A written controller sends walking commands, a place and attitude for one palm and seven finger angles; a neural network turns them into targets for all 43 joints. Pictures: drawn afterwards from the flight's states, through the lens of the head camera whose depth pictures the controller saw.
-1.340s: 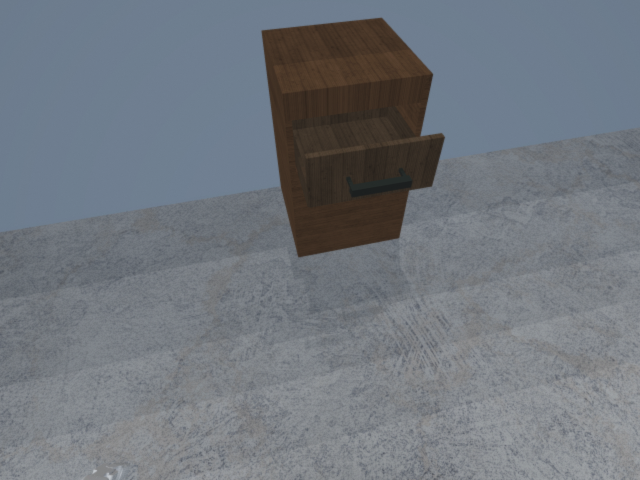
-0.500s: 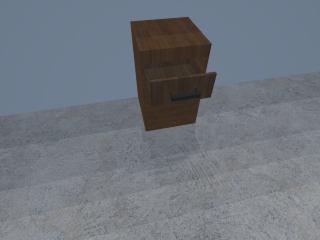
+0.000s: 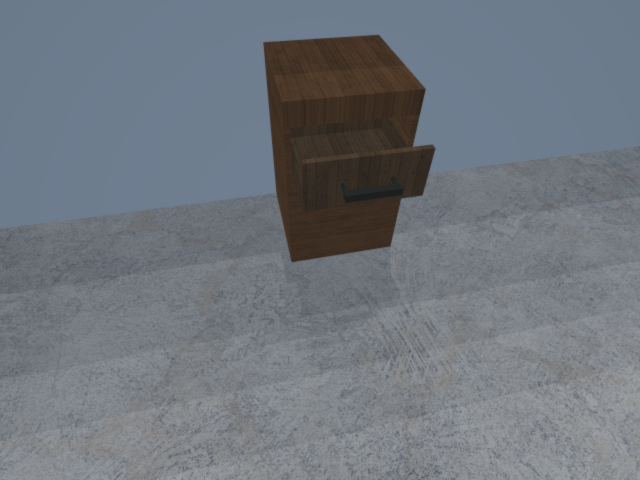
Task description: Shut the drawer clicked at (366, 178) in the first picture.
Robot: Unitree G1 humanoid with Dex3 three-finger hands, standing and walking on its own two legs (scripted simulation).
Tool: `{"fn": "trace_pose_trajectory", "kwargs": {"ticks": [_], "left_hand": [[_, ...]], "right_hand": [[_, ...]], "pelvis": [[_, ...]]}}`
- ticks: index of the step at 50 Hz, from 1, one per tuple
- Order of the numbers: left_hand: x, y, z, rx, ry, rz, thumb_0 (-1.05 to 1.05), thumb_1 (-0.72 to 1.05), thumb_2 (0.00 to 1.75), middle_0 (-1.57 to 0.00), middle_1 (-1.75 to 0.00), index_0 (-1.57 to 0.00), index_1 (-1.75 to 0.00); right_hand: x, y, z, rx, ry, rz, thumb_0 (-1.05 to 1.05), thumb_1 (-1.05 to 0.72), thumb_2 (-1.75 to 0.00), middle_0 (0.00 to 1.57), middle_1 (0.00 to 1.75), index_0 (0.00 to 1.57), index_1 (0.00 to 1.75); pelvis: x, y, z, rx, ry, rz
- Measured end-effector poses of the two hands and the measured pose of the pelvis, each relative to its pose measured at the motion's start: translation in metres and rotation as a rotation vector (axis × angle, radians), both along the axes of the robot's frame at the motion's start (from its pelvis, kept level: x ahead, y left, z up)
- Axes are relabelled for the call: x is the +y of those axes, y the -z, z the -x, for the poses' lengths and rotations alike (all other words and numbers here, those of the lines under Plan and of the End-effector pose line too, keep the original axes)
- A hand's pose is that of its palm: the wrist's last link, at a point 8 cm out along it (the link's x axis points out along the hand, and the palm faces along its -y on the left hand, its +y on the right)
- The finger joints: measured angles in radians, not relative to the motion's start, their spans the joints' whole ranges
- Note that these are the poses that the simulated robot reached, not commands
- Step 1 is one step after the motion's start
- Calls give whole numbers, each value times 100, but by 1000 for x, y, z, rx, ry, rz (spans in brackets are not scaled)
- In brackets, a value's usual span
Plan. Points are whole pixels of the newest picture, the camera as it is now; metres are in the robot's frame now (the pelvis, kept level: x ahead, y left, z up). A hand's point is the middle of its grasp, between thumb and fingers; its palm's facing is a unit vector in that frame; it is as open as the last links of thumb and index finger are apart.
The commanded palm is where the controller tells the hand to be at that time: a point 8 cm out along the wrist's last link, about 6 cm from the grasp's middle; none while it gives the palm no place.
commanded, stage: look at it before walking up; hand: left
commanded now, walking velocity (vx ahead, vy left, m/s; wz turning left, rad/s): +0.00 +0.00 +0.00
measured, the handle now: (371, 188) +0.93 -0.10 -0.24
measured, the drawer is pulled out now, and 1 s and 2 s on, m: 0.18 0.18 0.18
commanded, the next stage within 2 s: walk to a spot facing it in 0.10 s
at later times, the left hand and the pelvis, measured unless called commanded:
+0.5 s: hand out of the picture +0.06 +0.22 -0.18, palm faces -0.10 -0.95 -0.29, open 7.4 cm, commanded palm none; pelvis -0.01 +0.00 -0.01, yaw -7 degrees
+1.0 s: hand out of the picture +0.06 +0.18 -0.17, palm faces -0.28 -0.93 -0.25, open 7.4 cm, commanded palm none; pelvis -0.04 +0.00 -0.01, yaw -23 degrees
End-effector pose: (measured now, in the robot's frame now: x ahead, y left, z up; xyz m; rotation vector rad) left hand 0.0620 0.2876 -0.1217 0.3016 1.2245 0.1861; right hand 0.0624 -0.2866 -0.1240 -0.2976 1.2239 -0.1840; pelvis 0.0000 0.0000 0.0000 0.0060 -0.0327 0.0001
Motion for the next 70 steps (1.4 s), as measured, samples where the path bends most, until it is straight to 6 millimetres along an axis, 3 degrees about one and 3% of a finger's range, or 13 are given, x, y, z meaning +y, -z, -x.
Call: {"fn": "trace_pose_trajectory", "kwargs": {"ticks": [19, 25, 31, 37, 42, 52, 56, 60, 65, 70], "left_hand": [[-1, 7, 2, 40, 10, 3, 0, 91, 90, -20, -30, -20, -30], [-23, 19, 2, 64, 57, 31, 0, 91, 90, -20, -30, -20, -30], [-58, 26, 7, 59, 100, 41, 0, 91, 90, -20, -30, -20, -30], [-82, 17, 18, 76, 113, 72, 0, 91, 90, -20, -30, -20, -30], [-84, 12, 16, 90, 161, 82, 0, 90, 90, -20, -30, -21, -30], [-51, 18, -19, 71, 278, 72, 0, 90, 90, -20, -30, -21, -30], [-37, 24, -45, 55, 336, 78, 0, 91, 90, -20, -30, -20, -30], [-35, 20, -70, 28, 404, 91, 0, 91, 90, -20, -30, -20, -30], [-56, 17, -96, 38, 513, 108, 0, 91, 90, -20, -30, -20, -30], [-114, 17, -129, 38, 655, 136, 0, 91, 90, -19, -30, -20, -30]], "right_hand": [[8, 3, -3, -40, 44, -2, 1, -91, -90, 21, 30, 21, 30], [19, 19, 19, -61, 121, -56, 1, -91, -90, 21, 30, 21, 30], [13, 47, 51, -37, 210, -119, 1, -91, -90, 21, 30, 21, 30], [8, 37, 76, -2, 264, -125, 1, -91, -90, 21, 30, 21, 30], [4, 24, 87, -32, 319, -103, 1, -91, -90, 20, 30, 20, 30], [19, 3, 101, -132, 413, -27, 1, -91, -90, 20, 30, 20, 30], [40, -5, 126, -140, 457, 12, 1, -91, -90, 20, 30, 20, 30], [60, -10, 157, -94, 509, 15, 1, -91, -90, 21, 30, 21, 30], [84, -8, 197, -60, 617, -5, 1, -91, -90, 21, 30, 21, 30], [111, -1, 251, 32, 762, -53, 1, -91, -90, 21, 30, 21, 30]], "pelvis": [[3, 4, 0, 6, 57, -4], [-3, 14, 8, 2, 125, -32], [-20, 28, 17, -16, 186, -25], [-25, 15, 26, 9, 230, -27], [-22, 7, 31, 32, 293, -43], [9, 8, 38, 60, 423, -29], [25, 10, 40, 56, 463, -11], [31, 5, 39, 44, 520, -3], [29, 2, 32, 37, 599, 13], [14, 3, 29, 38, 683, 10]]}}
